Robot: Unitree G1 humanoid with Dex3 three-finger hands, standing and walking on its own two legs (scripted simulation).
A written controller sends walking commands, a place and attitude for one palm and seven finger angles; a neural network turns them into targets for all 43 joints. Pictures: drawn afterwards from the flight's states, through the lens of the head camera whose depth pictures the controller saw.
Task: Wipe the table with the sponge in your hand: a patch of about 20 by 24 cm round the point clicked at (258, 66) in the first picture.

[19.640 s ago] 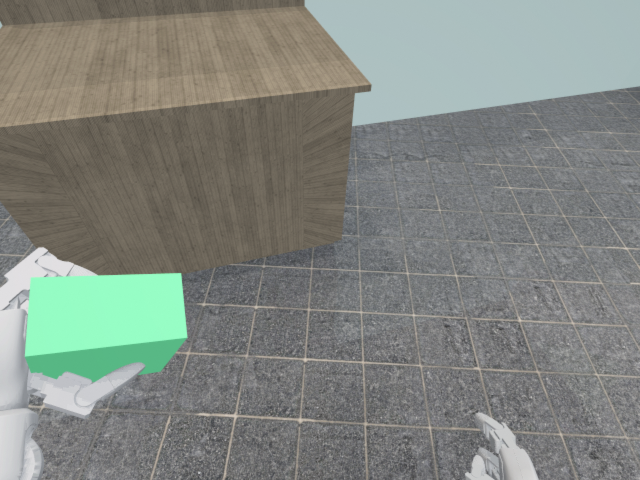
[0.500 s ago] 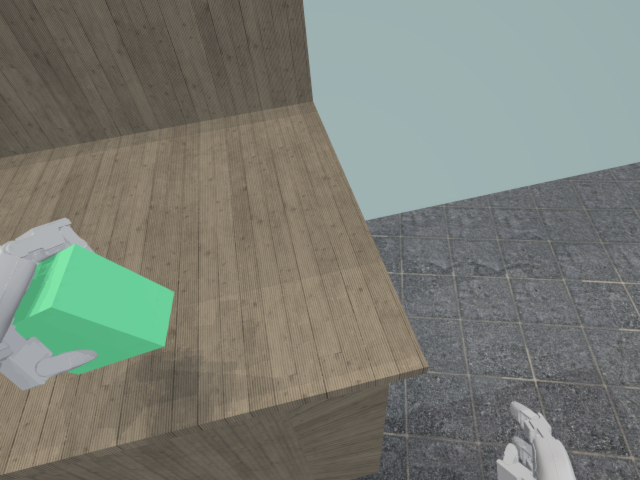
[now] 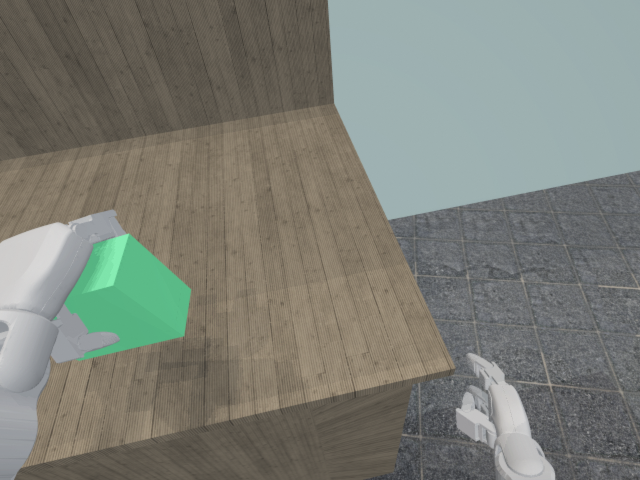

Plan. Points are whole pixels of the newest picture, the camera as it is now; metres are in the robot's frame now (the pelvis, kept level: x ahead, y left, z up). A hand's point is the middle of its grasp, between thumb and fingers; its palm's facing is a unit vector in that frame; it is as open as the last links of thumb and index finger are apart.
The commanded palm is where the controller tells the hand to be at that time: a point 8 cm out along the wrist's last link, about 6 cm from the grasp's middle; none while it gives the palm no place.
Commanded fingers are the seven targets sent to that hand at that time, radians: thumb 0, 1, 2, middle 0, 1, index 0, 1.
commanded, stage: turn the palm down, sponge in hand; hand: left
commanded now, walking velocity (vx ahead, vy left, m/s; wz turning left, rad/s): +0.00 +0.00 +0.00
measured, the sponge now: (113, 309) +0.23 +0.28 +0.13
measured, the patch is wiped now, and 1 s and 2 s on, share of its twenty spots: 0.00 0.00 0.00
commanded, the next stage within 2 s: move the sponge above the wiping area in 0.76 s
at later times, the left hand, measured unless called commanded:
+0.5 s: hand (95, 294) +0.22 +0.27 +0.18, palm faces +0.09 -0.03 -1.00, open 10.3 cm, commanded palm +0.18 +0.27 +0.25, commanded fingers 0.00 0.10 1.30 -1.20 -1.60 -1.20 -1.60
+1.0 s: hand (88, 287) +0.23 +0.28 +0.18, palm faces +0.14 -0.04 -0.99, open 10.3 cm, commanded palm +0.19 +0.26 +0.24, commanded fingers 0.00 0.10 1.30 -1.20 -1.60 -1.20 -1.60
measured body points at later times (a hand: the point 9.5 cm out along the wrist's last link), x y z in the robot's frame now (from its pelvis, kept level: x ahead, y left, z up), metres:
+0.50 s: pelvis -0.01 -0.02 +0.00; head -0.01 -0.07 +0.45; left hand +0.21 +0.26 +0.23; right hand +0.26 -0.20 -0.07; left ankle +0.06 +0.14 -0.73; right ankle -0.03 -0.14 -0.73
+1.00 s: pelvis -0.01 -0.01 +0.00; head -0.02 -0.07 +0.45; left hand +0.22 +0.28 +0.23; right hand +0.26 -0.20 -0.08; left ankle +0.06 +0.14 -0.73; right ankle -0.03 -0.14 -0.73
